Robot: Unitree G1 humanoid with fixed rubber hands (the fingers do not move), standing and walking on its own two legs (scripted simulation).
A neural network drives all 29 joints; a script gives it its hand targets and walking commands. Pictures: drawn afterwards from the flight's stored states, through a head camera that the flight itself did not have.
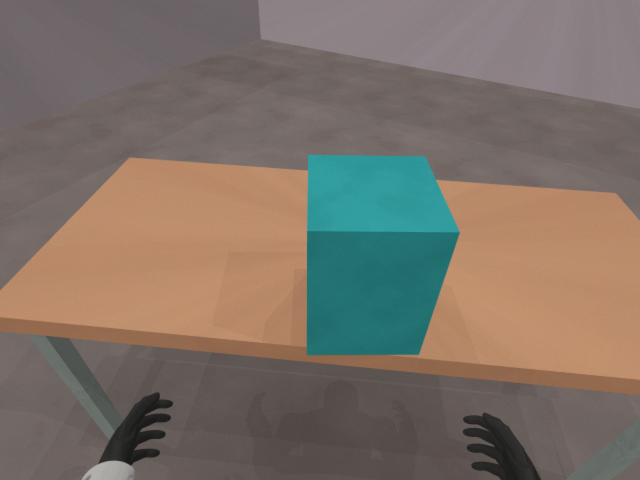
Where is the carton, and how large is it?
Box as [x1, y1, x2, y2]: [307, 155, 459, 354]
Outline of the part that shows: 308,155 307,354 418,354 459,233 425,157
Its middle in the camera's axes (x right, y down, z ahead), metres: +0.07 +0.04 +0.67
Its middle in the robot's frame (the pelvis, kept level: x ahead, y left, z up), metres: +0.49 -0.05 +0.02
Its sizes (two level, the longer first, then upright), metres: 0.201 0.198 0.281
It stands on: a table, 0.64 m high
